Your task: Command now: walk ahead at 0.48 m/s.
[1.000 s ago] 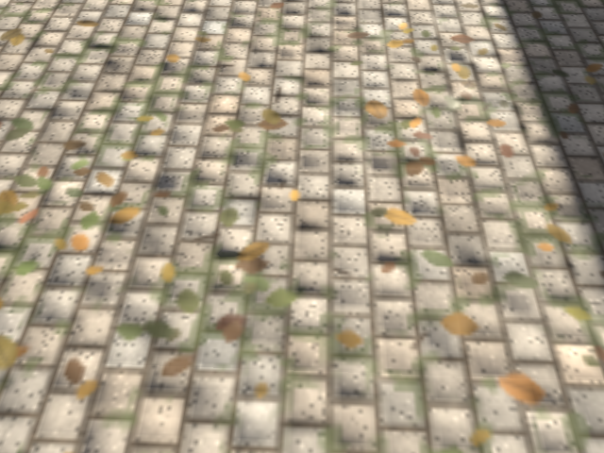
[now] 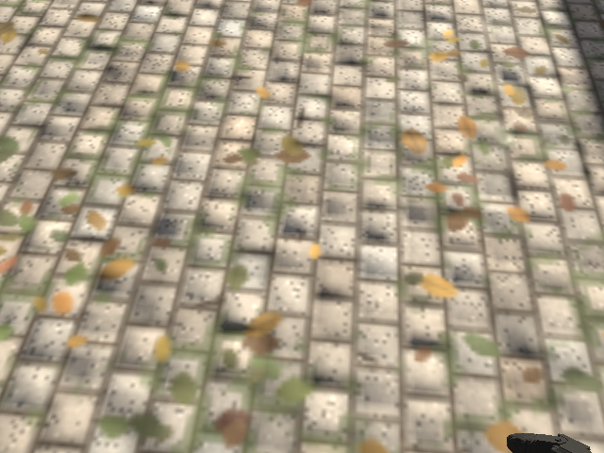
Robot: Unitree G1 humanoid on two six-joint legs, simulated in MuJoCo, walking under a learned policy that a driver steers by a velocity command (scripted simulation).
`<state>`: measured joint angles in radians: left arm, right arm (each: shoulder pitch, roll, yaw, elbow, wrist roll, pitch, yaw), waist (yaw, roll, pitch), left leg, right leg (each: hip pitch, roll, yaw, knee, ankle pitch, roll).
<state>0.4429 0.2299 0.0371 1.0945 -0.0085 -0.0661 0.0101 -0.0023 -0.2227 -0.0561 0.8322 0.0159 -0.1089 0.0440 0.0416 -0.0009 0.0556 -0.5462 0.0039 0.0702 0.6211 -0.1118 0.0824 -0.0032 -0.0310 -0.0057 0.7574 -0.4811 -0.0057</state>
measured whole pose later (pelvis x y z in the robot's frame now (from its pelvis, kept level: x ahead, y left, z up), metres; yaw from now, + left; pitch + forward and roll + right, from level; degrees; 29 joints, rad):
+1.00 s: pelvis +0.33 -0.01 +0.02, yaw +1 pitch +0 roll +0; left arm 0.21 0.23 0.06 1.04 -0.02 -0.05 0.01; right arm 0.34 -0.21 -0.06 1.08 0.02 -0.05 -0.04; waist -0.02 0.01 -0.02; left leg -0.17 0.04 0.00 0.54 -0.37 0.00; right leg -0.35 0.01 -0.06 0.66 -0.36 -0.08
